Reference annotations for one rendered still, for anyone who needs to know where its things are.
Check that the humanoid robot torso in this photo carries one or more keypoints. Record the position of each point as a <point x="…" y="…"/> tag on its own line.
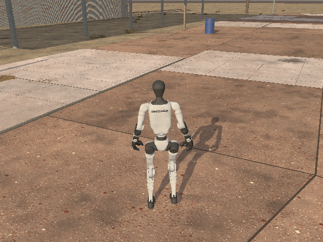
<point x="160" y="117"/>

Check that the left robot hand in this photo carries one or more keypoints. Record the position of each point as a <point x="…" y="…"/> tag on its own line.
<point x="136" y="143"/>

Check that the left robot forearm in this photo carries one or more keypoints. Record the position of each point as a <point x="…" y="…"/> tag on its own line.
<point x="136" y="134"/>

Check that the right robot forearm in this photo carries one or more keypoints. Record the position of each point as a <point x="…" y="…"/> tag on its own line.
<point x="186" y="134"/>

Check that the right robot hand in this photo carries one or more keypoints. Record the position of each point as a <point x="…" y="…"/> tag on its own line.
<point x="190" y="144"/>

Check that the robot left upper arm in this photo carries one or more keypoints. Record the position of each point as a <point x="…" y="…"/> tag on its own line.
<point x="141" y="116"/>

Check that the robot left thigh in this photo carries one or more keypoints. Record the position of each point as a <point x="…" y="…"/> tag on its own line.
<point x="150" y="153"/>

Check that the robot right upper arm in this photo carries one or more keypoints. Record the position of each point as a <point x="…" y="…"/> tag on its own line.
<point x="178" y="113"/>

